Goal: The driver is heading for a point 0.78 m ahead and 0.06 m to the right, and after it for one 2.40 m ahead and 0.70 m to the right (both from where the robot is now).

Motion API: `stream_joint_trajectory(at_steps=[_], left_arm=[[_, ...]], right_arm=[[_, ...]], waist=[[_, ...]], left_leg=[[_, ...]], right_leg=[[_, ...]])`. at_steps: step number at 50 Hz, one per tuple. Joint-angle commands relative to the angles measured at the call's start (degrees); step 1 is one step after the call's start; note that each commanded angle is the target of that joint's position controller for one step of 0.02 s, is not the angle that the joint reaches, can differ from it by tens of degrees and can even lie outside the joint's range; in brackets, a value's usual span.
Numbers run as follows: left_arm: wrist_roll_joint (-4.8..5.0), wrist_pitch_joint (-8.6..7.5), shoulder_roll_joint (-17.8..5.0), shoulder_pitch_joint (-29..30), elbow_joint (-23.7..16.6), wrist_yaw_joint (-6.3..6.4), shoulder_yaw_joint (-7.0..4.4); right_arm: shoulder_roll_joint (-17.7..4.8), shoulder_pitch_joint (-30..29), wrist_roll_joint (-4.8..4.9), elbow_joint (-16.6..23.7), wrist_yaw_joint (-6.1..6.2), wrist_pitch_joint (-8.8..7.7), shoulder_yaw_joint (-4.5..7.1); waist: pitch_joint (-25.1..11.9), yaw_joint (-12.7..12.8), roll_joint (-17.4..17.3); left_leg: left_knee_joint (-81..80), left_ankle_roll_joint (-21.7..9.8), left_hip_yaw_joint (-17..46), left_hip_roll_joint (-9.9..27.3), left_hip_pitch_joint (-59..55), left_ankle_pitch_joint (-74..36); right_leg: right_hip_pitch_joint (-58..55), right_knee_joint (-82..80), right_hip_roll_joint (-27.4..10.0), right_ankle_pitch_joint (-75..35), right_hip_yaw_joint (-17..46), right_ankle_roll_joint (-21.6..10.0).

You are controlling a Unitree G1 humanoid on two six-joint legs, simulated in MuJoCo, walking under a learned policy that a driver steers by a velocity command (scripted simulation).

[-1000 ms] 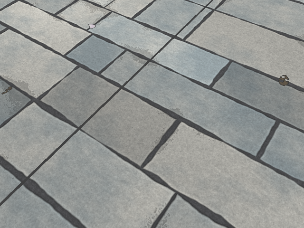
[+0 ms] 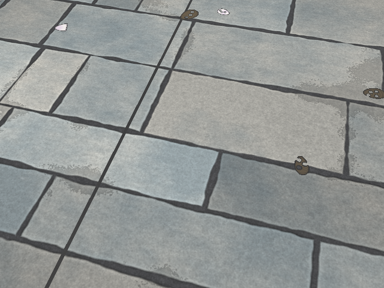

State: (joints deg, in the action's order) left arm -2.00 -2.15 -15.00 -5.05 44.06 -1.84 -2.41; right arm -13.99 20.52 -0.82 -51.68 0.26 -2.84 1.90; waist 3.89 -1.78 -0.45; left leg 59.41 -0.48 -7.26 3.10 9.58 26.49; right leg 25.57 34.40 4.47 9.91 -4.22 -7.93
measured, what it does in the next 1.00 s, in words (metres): walks ahead: left foot, then right foot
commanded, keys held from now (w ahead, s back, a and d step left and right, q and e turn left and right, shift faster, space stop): w+e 0.18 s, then w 0.82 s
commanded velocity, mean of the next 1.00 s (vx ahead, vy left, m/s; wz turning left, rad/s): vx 0.50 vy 0.00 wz -0.23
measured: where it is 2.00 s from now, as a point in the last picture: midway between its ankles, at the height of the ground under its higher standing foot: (230, 131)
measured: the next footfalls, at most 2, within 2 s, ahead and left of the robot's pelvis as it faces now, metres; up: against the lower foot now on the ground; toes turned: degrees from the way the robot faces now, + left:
left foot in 0.48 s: +0.46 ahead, +0.08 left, +0.00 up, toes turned -9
right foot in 1.00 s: +0.69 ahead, -0.16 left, +0.00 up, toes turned -14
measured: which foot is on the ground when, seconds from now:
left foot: up 0.00-0.46, down 0.48-1.00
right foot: down 0.00-0.50, up 0.52-0.98, down 1.00-1.00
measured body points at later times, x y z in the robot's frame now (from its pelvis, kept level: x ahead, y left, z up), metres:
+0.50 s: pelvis +0.29 +0.02 +0.00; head +0.32 +0.02 +0.45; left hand +0.30 +0.30 -0.13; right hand +0.45 -0.25 -0.09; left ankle +0.42 +0.09 -0.72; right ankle +0.09 -0.05 -0.71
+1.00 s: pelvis +0.55 -0.04 +0.01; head +0.58 -0.06 +0.46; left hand +0.81 +0.13 -0.09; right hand +0.44 -0.28 -0.14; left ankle +0.42 +0.09 -0.72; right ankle +0.65 -0.15 -0.72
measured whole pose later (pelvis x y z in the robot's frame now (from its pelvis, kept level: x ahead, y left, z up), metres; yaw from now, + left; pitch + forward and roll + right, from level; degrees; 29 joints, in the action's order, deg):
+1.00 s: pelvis +0.55 -0.04 +0.01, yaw -11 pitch +1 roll +2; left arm -2.2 -3.5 -12.9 -0.7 45.6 -1.6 -0.1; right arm -13.1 26.5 -0.8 -55.8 -0.2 -4.0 1.9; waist 2.5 -4.2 0.7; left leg 18.7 -1.9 -2.4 -2.6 -4.5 23.3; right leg 25.2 28.2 -0.4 5.9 -3.6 -5.0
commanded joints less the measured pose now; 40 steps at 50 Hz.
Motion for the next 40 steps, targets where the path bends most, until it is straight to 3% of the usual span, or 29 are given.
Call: stream_joint_trajectory(at_steps=[1,2,3,4,6,8,11,17,19,21,22,23,24,25,26,27,28,29,30,33,37,40], left_arm=[[1.75,0.69,-10.9,-15.4,2.5,1.65,-3.88],[1.77,0.47,-9.1,-12.8,2.2,1.82,-3.37],[2.11,0.2,-7.8,-10.7,2.0,1.98,-2.91],[2.15,-0.24,-7.3,-9.8,1.6,1.88,-2.65],[2.13,-1.05,-8.4,-11.0,1.9,1.58,-2.95],[1.91,-1.24,-9.5,-13.0,2.3,1.45,-3.32],[1.92,-1.31,-8.9,-16.6,3.3,1.39,-3.18],[1.37,-1.87,-8.4,-22.7,5.9,2.08,-2.56],[1.04,-1.92,-9.0,-23.0,6.4,2.52,-2.54],[0.8,-2.04,-9.9,-21.0,6.5,2.94,-2.6],[0.74,-2.18,-10.4,-19.9,6.5,2.99,-2.66],[0.65,-2.21,-10.8,-19.1,6.7,2.78,-2.66],[0.8,-2.47,-9.7,-18.8,6.4,2.5,-2.26],[2.37,-2.78,-5.0,-22.4,4.5,2.18,-1.11],[2.19,-2.77,-5.7,-26.2,5.3,2.1,-1.39],[0.56,-2.28,-7.6,-23.3,5.9,2.31,-1.64],[0.22,-2.23,-7.2,-18.4,5.3,1.78,-1.4],[0.37,-2.08,-6.0,-16.2,4.6,1.37,-1.14],[-0.12,-1.57,-5.6,-15.4,4.1,1.03,-1.04],[-0.49,-0.4,-4.1,-15.8,4.8,0.27,-0.44],[-0.39,-0.21,-3.0,-5.9,1.8,-0.21,0.36],[0.02,-0.49,-1.4,0.9,-0.1,-0.52,1.3]], right_arm=[[-7.1,-5.5,0.16,8.8,-0.49,-2.38,1.08],[-7.0,-5.1,-0.29,8.3,-0.47,-2.07,1.2],[-6.9,-3.7,-1.35,8.1,-0.49,-0.99,1.15],[-6.5,-2.4,-1.94,7.8,-0.71,0.15,1.11],[-5.9,-2.8,-2.04,8.3,-1.14,1.45,1.09],[-5.8,-6.9,-1.91,9.8,-1.25,1.81,1.1],[-5.8,-13.3,-1.64,11.8,-1.22,1.76,1.06],[-5.3,-22.1,-1.11,14.6,-1.96,0.78,0.42],[-5.8,-23.2,-0.95,15.5,-2.07,0.37,0.44],[-6.8,-19.4,-0.89,14.7,-1.88,-0.05,0.8],[-7.7,-15.0,-0.79,13.3,-1.47,-0.28,1.29],[-8.6,-7.5,-0.72,10.8,-0.82,-0.68,1.91],[-10.5,1.3,-1.29,8.6,-0.03,-1.27,2.64],[-16.1,8.0,-2.58,8.3,0.61,-1.51,3.85],[-16.9,6.7,-1.37,7.0,-0.12,-0.64,4.38],[-12.3,0.7,-0.26,8.2,-0.63,-0.26,3.47],[-8.5,-3.2,0.06,8.8,-0.93,-0.43,2.57],[-6.6,-5.0,-0.35,8.5,-0.95,-0.66,1.98],[-5.9,-4.8,-0.32,7.5,-0.81,-1.08,1.62],[-6.4,-1.6,0.18,4.9,-1.07,-2.39,1.64],[-6.6,1.8,0.56,2.5,-1.15,-2.52,1.69],[-6.7,3.9,0.66,1.0,-1.17,-2.48,1.65]], waist=[[-8.6,5.7,1.5],[-5.0,3.1,-0.3],[-3.8,0.9,0.2],[-4.4,0.0,1.2],[-4.7,-0.4,1.6],[-3.2,0.7,2.0],[-1.5,3.2,3.0],[-0.7,7.1,3.5],[0.0,6.9,4.0],[-0.2,4.3,4.6],[-1.9,2.4,4.9],[-5.6,-1.1,3.4],[-11.0,-5.1,1.1],[-19.0,-5.3,-8.2],[-20.4,-2.1,-16.8],[-11.2,0.0,-7.3],[-5.6,0.2,-1.3],[-2.8,1.2,-0.5],[-1.8,2.1,-2.5],[-2.9,3.0,-4.2],[-0.3,1.6,-3.6],[0.2,0.0,-3.8]], left_leg=[[16.1,-0.5,8.6,1.7,32.0,-5.3],[11.1,0.0,8.6,3.2,28.8,-6.3],[8.3,0.9,8.7,3.9,25.0,-6.7],[6.4,1.6,8.5,4.1,22.3,-7.0],[3.4,2.9,7.4,3.9,22.1,-8.9],[-1.1,3.8,7.0,4.0,24.5,-13.3],[-9.2,4.1,7.0,3.9,28.7,-20.1],[-21.0,1.4,5.9,1.4,29.5,-26.2],[-24.2,-0.1,5.9,0.4,27.7,-24.7],[-27.7,-2.1,5.7,-1.2,20.9,-21.0],[-28.7,-3.1,5.0,-3.1,14.5,-18.4],[-31.4,-4.2,3.9,-5.0,5.5,-18.0],[-32.7,-6.1,7.9,-0.7,-7.6,-18.1],[-35.0,-10.7,29.4,14.1,-22.3,-9.7],[-43.2,-15.6,50.4,21.1,-24.2,-11.7],[-43.9,-15.4,45.2,19.4,-16.3,-6.5],[-44.9,-14.5,36.5,16.8,-9.1,-7.5],[-46.8,-12.7,30.3,13.7,-4.5,-10.7],[-47.8,-11.5,26.0,11.6,-2.0,-15.7],[-49.4,-11.6,19.8,9.4,-1.2,-27.3],[-52.4,-11.6,14.6,7.5,-3.3,-30.7],[-52.1,-10.3,11.0,5.7,-3.6,-34.6]], right_leg=[[-32.0,-17.3,-20.3,-10.2,30.7,-12.4],[-25.4,-18.7,-17.1,-13.9,26.1,-9.9],[-20.3,-20.0,-14.4,-16.3,22.9,-8.7],[-17.8,-20.7,-13.0,-17.5,21.2,-8.5],[-15.7,-21.9,-11.3,-18.4,19.7,-8.8],[-14.7,-23.5,-10.4,-15.1,19.9,-8.4],[-18.0,-24.5,-10.2,-13.5,20.3,-7.0],[-27.3,-22.1,-11.8,-21.9,19.5,-4.9],[-29.5,-20.9,-13.3,-24.9,20.1,-4.3],[-29.2,-18.4,-14.0,-31.3,19.4,-2.5],[-28.7,-14.4,-13.5,-39.5,18.5,-1.6],[-27.9,-5.6,-11.5,-44.8,16.6,-0.6],[-21.5,6.8,-8.7,-37.7,14.5,0.3],[-7.4,26.1,-1.9,-14.9,10.3,2.5],[3.6,37.3,4.7,18.9,9.9,3.1],[7.7,40.9,0.2,15.6,12.3,2.6],[7.7,38.9,-2.2,11.5,11.6,2.7],[6.8,35.2,-4.4,9.3,10.6,2.8],[5.5,32.2,-5.7,8.5,10.0,3.2],[4.4,29.2,-6.7,6.2,7.4,4.6],[11.2,19.6,-9.3,-1.2,4.2,6.7],[8.9,8.5,-8.7,-7.3,2.0,7.4]])
Keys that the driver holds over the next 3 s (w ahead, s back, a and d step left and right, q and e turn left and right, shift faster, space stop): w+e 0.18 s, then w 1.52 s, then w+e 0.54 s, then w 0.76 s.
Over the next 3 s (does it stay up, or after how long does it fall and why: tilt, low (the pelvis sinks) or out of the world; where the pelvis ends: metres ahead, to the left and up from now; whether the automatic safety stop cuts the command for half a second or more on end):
stays up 1.58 -0.34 0.03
